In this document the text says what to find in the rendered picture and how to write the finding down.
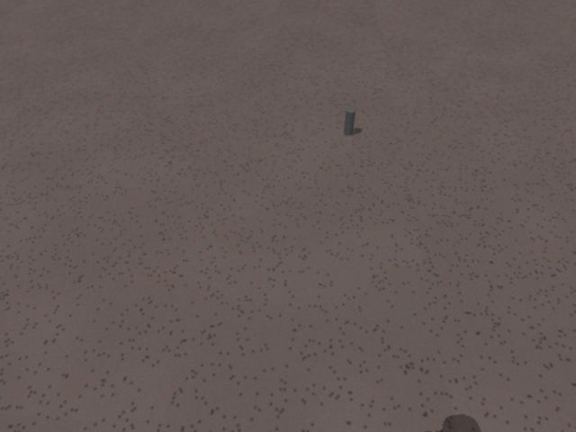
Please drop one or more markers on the can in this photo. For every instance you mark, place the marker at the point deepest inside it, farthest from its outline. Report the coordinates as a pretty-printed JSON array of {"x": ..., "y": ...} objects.
[{"x": 349, "y": 123}]

